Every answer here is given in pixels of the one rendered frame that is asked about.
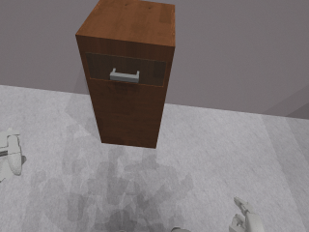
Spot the handle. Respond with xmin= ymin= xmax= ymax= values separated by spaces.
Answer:
xmin=109 ymin=68 xmax=140 ymax=83

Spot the robot left hand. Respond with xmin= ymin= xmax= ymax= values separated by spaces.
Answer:
xmin=0 ymin=127 xmax=27 ymax=183

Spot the drawer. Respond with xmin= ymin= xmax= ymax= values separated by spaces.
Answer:
xmin=85 ymin=51 xmax=167 ymax=86

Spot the robot right hand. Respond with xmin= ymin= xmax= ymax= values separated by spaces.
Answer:
xmin=229 ymin=196 xmax=266 ymax=232

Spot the cabinet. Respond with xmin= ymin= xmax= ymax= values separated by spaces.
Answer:
xmin=75 ymin=0 xmax=176 ymax=149

